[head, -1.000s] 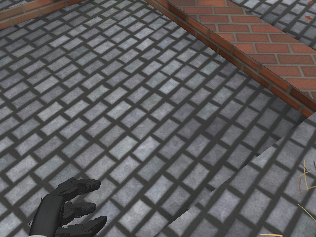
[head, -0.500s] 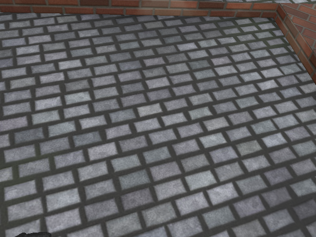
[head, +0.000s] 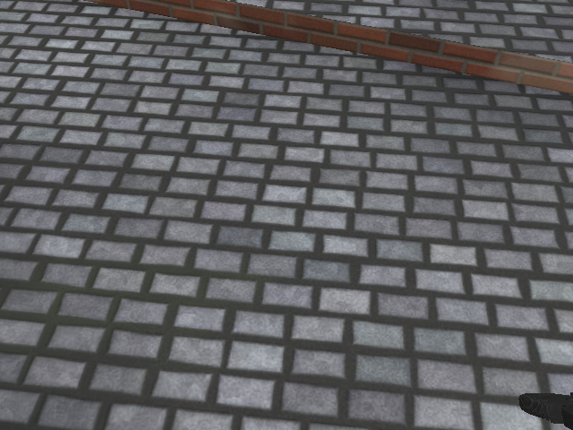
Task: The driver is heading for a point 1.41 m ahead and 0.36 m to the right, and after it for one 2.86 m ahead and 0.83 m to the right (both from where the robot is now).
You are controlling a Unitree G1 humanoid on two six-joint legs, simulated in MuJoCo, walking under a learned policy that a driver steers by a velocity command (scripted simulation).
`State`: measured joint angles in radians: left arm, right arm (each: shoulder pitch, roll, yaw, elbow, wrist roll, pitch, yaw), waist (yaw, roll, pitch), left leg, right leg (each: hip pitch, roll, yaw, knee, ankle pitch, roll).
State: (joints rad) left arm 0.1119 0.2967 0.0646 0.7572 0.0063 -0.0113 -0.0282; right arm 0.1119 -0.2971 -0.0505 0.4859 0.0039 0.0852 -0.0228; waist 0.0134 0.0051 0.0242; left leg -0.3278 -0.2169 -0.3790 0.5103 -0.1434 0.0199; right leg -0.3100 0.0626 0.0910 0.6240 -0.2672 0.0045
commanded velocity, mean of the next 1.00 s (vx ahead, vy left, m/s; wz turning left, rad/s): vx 0.00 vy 0.00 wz -0.30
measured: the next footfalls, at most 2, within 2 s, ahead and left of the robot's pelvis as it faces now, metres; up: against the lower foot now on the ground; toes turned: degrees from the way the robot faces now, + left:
right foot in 0.02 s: +0.04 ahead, -0.12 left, +0.00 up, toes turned +6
left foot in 0.50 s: +0.07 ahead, +0.08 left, +0.00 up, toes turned -30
